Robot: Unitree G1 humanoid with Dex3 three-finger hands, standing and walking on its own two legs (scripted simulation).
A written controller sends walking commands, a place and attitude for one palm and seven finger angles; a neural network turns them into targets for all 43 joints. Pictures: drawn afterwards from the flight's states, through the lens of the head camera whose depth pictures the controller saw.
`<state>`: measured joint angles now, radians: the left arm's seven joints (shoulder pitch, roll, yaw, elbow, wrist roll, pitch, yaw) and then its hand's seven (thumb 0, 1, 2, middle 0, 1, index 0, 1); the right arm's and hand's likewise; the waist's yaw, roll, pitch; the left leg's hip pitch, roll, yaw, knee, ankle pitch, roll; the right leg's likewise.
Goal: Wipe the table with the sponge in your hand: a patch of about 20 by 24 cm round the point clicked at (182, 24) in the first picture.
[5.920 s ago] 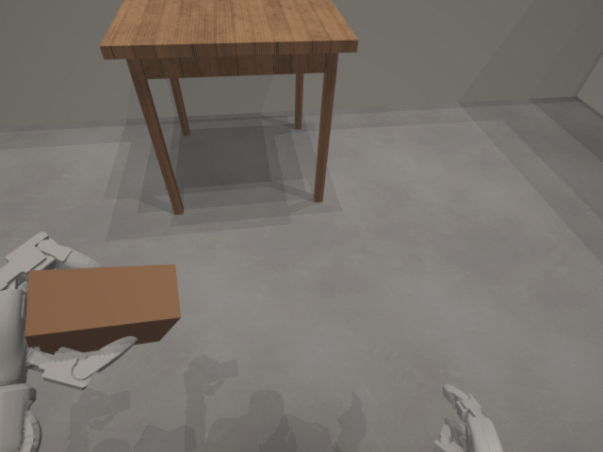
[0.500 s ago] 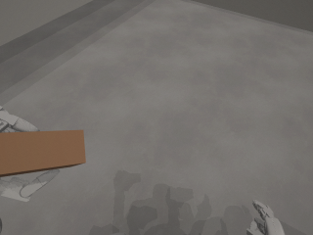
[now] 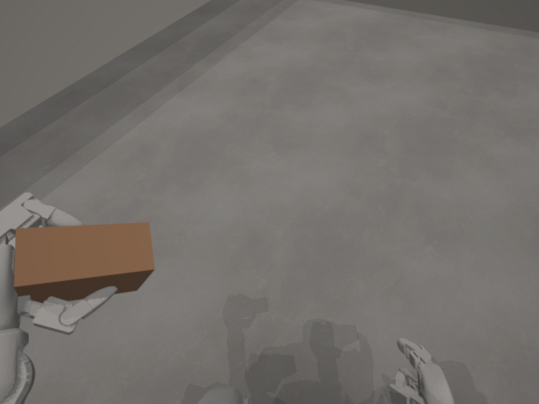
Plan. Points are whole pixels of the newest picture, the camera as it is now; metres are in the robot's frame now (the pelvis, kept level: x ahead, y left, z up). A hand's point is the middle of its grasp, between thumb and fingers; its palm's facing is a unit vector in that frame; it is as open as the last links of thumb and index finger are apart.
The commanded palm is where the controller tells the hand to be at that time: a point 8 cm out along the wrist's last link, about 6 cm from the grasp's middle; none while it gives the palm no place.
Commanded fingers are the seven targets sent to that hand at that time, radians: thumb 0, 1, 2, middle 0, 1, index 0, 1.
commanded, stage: turn to face it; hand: left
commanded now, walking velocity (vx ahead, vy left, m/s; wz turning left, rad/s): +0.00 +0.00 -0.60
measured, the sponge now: (106, 262) +0.24 +0.21 +0.15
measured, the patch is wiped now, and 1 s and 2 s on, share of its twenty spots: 0.00 0.00 0.00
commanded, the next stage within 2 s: none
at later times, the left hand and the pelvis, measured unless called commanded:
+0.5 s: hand (134, 182) +0.33 +0.19 +0.18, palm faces +0.18 -0.89 -0.42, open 10.0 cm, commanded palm +0.28 +0.24 +0.19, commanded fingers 0.00 0.10 1.30 -1.20 -1.60 -1.20 -1.60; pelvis +0.05 +0.01 +0.01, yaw -15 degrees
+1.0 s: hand (282, 208) +0.29 +0.00 +0.19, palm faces -0.10 -0.79 -0.61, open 10.0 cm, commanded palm +0.26 +0.08 +0.19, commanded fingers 0.00 0.10 1.30 -1.20 -1.60 -1.20 -1.60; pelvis -0.02 -0.08 +0.01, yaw -30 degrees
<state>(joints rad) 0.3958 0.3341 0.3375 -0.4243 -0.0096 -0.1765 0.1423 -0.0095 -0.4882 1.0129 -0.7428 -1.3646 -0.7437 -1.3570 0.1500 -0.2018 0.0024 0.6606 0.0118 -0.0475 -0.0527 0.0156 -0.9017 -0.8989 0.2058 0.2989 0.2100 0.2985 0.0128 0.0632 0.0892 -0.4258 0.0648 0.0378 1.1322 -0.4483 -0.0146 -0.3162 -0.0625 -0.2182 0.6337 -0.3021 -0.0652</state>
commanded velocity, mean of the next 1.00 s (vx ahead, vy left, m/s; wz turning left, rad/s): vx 0.00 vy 0.00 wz -0.60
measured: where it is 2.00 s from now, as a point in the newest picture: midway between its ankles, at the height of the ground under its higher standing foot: outside the picture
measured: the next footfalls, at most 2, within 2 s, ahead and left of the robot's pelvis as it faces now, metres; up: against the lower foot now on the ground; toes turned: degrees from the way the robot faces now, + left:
left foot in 0.28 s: +0.14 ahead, +0.12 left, +0.00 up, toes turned +3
right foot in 0.70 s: +0.04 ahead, -0.14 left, +0.00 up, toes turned -30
